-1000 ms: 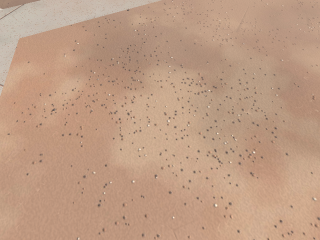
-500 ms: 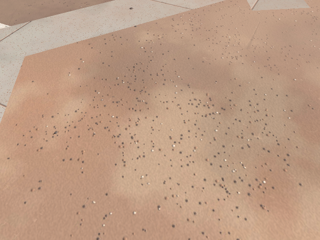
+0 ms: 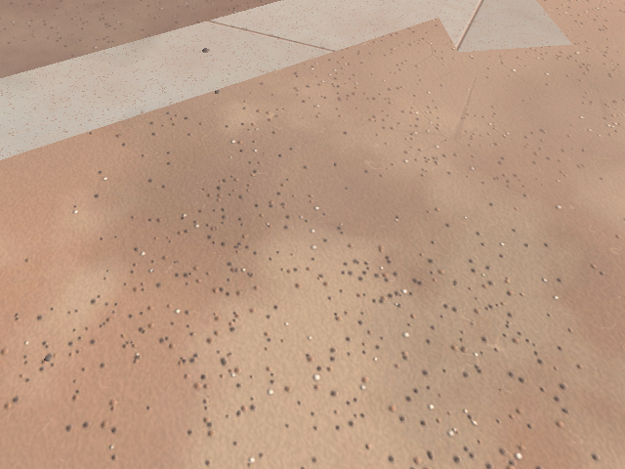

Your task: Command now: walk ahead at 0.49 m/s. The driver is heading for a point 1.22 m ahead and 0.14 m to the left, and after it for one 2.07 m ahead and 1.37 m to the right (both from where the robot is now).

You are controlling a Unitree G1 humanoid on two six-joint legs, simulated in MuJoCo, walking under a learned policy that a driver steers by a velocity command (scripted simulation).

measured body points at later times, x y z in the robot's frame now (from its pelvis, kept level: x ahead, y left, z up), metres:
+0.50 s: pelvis +0.28 -0.08 +0.00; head +0.30 -0.10 +0.45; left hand +0.33 +0.18 -0.13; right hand +0.37 -0.35 -0.14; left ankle +0.28 +0.08 -0.66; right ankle +0.30 -0.16 -0.75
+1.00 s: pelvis +0.55 -0.01 -0.01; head +0.58 +0.00 +0.44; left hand +0.59 +0.25 -0.15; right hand +0.66 -0.27 -0.13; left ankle +0.61 +0.07 -0.75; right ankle +0.47 -0.17 -0.65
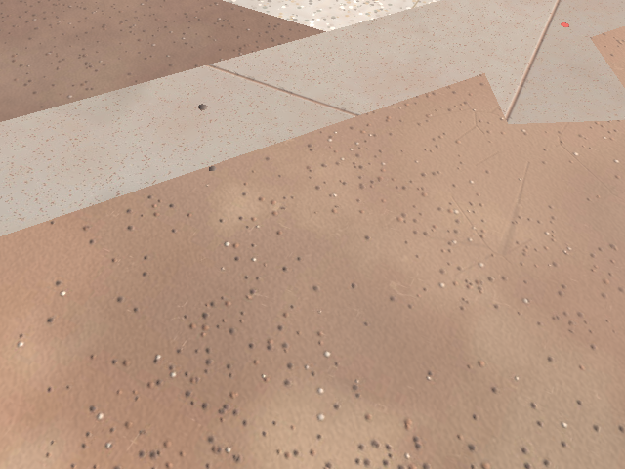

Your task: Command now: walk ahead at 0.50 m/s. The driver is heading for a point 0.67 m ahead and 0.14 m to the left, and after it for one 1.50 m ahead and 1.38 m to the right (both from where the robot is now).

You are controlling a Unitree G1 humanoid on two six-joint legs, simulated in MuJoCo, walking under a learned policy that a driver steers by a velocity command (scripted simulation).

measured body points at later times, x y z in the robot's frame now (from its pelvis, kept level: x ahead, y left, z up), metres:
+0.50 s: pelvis +0.28 -0.05 -0.01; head +0.31 -0.06 +0.44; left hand +0.44 +0.20 -0.11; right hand +0.27 -0.32 -0.16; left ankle +0.11 +0.08 -0.66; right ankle +0.37 -0.15 -0.74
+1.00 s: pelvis +0.52 +0.03 -0.02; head +0.56 +0.05 +0.43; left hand +0.44 +0.30 -0.17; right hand +0.79 -0.14 -0.12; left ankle +0.60 +0.14 -0.74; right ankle +0.39 -0.16 -0.70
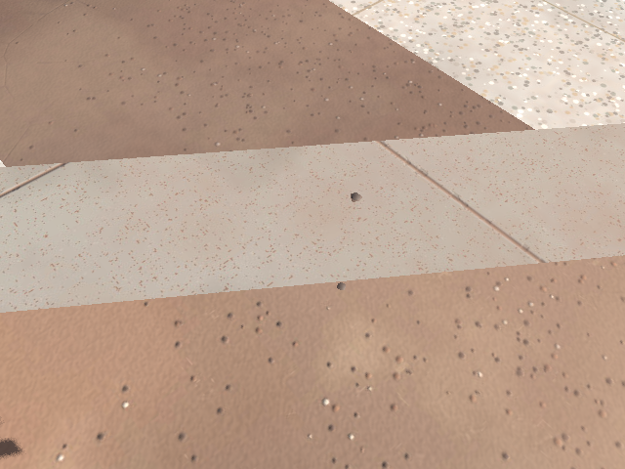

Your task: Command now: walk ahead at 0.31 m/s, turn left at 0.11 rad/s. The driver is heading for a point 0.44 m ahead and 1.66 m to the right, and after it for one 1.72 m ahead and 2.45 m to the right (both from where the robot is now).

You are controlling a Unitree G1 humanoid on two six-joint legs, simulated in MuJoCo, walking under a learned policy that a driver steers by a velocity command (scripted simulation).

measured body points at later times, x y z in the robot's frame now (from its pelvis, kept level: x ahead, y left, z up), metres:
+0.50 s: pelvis +0.13 -0.02 +0.02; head +0.16 -0.03 +0.47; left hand +0.31 +0.22 -0.09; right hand +0.20 -0.31 -0.10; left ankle +0.11 +0.08 -0.71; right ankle +0.14 -0.13 -0.70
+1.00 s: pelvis +0.16 -0.03 +0.02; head +0.20 -0.05 +0.47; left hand +0.44 +0.15 -0.08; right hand +0.16 -0.35 -0.09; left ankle +0.24 +0.08 -0.71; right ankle +0.13 -0.13 -0.71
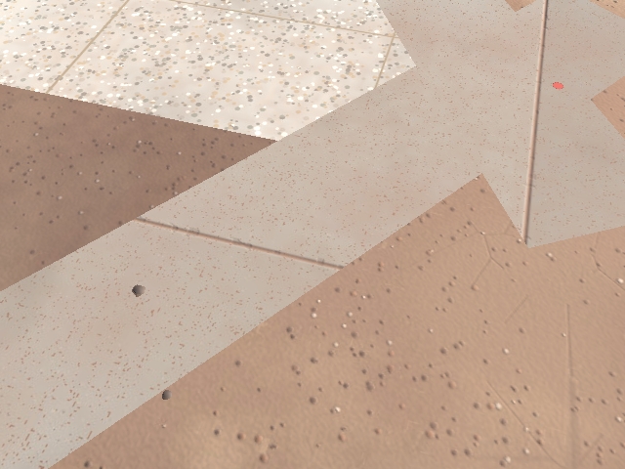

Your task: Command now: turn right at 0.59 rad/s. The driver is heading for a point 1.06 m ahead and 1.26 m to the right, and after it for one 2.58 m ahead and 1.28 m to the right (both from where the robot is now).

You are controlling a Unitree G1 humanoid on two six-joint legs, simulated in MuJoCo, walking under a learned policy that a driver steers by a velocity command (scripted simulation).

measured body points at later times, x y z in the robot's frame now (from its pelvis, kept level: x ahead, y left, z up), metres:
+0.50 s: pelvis -0.01 -0.03 -0.01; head +0.02 -0.06 +0.44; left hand +0.23 +0.19 -0.09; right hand +0.02 -0.35 -0.13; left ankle +0.00 +0.13 -0.71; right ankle -0.03 -0.13 -0.74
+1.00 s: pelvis +0.01 -0.02 +0.00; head +0.05 -0.03 +0.45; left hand +0.32 +0.12 -0.09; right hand -0.02 -0.35 -0.09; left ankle +0.08 +0.07 -0.74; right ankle -0.05 -0.12 -0.71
